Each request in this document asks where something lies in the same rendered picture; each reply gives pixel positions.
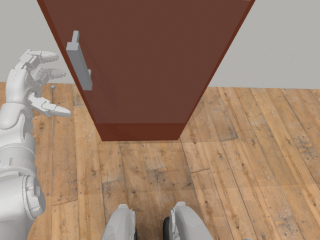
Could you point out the robot left forearm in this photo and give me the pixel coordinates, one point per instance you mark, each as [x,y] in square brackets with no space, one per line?
[17,144]

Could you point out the left robot shin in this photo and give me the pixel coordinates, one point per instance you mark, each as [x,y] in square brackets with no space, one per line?
[125,206]

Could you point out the left robot upper arm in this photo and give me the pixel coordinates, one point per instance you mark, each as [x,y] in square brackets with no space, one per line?
[21,202]

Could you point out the handle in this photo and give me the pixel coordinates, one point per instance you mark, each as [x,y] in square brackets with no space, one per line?
[76,57]

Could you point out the left robot hand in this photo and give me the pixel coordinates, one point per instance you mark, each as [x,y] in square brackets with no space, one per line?
[20,83]

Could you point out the cupboard door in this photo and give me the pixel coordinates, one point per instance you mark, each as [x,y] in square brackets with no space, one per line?
[149,59]

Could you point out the right robot thigh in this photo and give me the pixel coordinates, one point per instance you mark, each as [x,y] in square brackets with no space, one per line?
[185,222]

